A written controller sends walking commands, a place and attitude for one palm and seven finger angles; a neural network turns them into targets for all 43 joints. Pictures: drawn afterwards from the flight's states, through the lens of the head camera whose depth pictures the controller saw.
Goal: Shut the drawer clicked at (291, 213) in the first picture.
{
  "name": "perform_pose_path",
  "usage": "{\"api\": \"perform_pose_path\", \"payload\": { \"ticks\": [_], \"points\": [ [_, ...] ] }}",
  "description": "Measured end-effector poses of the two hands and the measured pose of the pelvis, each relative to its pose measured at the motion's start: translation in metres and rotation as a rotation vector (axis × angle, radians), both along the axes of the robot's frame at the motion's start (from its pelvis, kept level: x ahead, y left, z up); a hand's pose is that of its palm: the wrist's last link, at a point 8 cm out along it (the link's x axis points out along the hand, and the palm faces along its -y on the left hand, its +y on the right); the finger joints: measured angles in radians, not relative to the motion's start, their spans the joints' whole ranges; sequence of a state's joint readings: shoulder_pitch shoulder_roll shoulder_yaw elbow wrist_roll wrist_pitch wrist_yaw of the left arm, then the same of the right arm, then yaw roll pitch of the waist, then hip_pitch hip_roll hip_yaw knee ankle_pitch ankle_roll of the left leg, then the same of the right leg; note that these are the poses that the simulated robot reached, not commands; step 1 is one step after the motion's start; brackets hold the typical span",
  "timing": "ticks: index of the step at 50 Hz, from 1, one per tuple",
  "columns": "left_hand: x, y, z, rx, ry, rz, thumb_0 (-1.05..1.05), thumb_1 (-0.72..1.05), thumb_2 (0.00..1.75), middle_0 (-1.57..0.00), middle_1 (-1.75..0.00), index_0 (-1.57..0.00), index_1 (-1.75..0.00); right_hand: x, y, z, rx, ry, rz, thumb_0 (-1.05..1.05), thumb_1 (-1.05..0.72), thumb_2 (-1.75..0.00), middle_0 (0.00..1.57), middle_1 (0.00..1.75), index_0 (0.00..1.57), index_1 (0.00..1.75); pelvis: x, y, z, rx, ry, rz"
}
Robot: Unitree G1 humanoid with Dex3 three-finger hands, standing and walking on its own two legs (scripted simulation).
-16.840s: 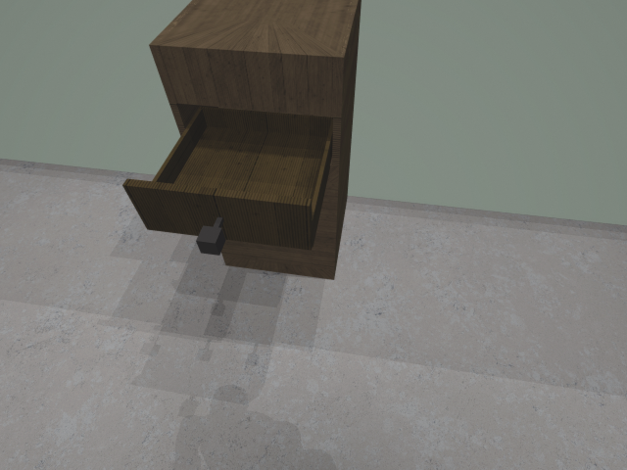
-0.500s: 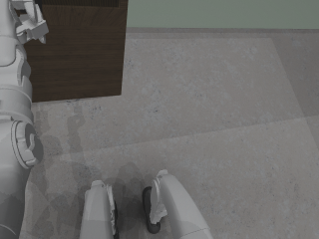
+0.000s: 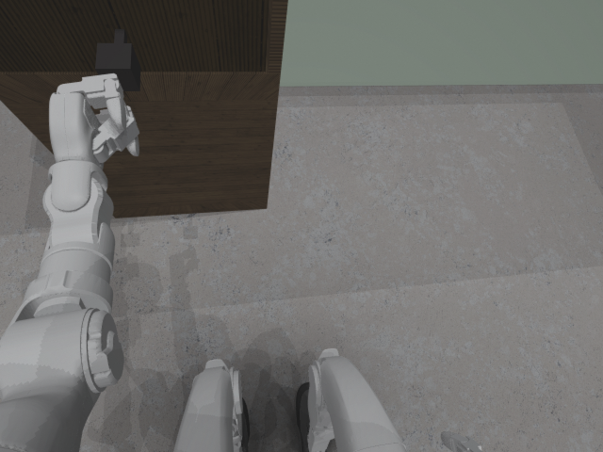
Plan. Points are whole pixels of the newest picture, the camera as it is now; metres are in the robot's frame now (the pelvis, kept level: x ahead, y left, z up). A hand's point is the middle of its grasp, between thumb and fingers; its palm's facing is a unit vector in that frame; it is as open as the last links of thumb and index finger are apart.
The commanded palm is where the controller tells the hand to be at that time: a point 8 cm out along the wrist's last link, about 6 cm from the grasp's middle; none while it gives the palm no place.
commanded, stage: draw the hand back to the body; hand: left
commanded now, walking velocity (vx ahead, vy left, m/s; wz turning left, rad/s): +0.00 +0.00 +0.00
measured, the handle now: (119, 55) +0.62 +0.20 +0.02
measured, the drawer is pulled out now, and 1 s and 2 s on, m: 0.00 0.00 0.00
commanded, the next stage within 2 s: step back with the hand held close in 1.34 s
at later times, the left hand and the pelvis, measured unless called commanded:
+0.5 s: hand (44, 190) +0.37 +0.19 +0.14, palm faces +0.02 -1.00 -0.09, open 3.3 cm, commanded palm +0.33 +0.25 +0.16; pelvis +0.03 +0.01 +0.09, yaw +2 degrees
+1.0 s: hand out of the picture +0.25 +0.23 +0.26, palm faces +0.34 -0.87 -0.34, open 3.3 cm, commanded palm +0.20 +0.28 +0.28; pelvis +0.05 +0.00 +0.14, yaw +3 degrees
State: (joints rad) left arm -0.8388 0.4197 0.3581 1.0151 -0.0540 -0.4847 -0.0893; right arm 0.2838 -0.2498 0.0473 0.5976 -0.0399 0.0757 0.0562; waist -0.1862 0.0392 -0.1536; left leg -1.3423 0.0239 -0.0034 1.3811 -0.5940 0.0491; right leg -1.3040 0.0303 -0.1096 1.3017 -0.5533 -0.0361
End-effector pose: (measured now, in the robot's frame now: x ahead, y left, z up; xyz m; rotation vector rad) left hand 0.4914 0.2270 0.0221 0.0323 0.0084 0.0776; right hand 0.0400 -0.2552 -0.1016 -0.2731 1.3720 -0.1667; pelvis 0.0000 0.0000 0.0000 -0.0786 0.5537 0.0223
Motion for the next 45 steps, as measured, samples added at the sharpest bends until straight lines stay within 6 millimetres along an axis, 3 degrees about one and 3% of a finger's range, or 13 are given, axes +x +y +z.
{"api": "perform_pose_path", "payload": {
  "ticks": [5,13,17,21,25,32,38,45],
  "points": [
    [-0.013,0.000,0.020,0.032,-0.032,-0.045,0.02,0.90,0.90,-1.39,-1.60,-1.40,-1.60,0.025,0.000,0.008,0.014,-0.040,-0.020,0.00,-0.91,-0.90,0.20,0.30,0.20,0.30,0.010,0.002,0.013,0.002,-0.017,-0.006],
    [-0.080,0.017,0.068,0.005,0.061,-0.002,0.02,0.90,0.90,-1.39,-1.60,-1.40,-1.60,0.074,0.017,0.054,0.079,-0.191,0.005,0.00,-0.91,-0.90,0.20,0.30,0.20,0.30,0.030,0.002,0.060,0.026,-0.127,-0.001],
    [-0.103,0.028,0.090,0.010,0.018,0.033,0.02,0.90,0.90,-1.40,-1.60,-1.40,-1.60,0.101,0.018,0.073,0.066,-0.289,0.053,0.00,-0.91,-0.90,0.20,0.30,0.20,0.30,0.034,0.001,0.070,0.028,-0.182,0.019],
    [-0.122,0.025,0.110,0.027,-0.010,-0.024,0.02,0.90,0.90,-1.40,-1.60,-1.40,-1.60,0.122,0.016,0.088,0.055,-0.377,0.078,0.00,-0.91,-0.90,0.20,0.30,0.20,0.30,0.034,0.003,0.078,0.028,-0.236,0.031],
    [-0.143,0.019,0.125,0.052,0.016,-0.061,0.02,0.90,0.90,-1.39,-1.60,-1.40,-1.60,0.136,0.018,0.103,0.055,-0.456,0.078,0.01,-0.91,-0.90,0.20,0.30,0.20,0.30,0.034,0.005,0.087,0.037,-0.288,0.026],
    [-0.190,0.029,0.158,0.217,0.119,0.084,0.02,0.89,0.90,-1.39,-1.60,-1.40,-1.60,0.155,0.033,0.132,0.071,-0.544,0.058,0.01,-0.91,-0.90,0.20,0.30,0.20,0.30,0.038,0.006,0.111,0.061,-0.398,0.015],
    [-0.221,0.046,0.197,0.273,0.086,0.207,0.02,0.89,0.90,-1.39,-1.60,-1.40,-1.60,0.173,0.046,0.147,0.098,-0.602,0.112,0.01,-0.91,-0.90,0.20,0.30,0.20,0.30,0.040,0.005,0.124,0.070,-0.481,0.026],
    [-0.252,0.045,0.232,0.296,0.026,0.248,0.02,0.89,0.90,-1.39,-1.60,-1.40,-1.60,0.190,0.055,0.161,0.129,-0.663,0.164,0.01,-0.91,-0.90,0.20,0.30,0.20,0.30,0.044,0.003,0.135,0.079,-0.549,0.028]
  ]
}}
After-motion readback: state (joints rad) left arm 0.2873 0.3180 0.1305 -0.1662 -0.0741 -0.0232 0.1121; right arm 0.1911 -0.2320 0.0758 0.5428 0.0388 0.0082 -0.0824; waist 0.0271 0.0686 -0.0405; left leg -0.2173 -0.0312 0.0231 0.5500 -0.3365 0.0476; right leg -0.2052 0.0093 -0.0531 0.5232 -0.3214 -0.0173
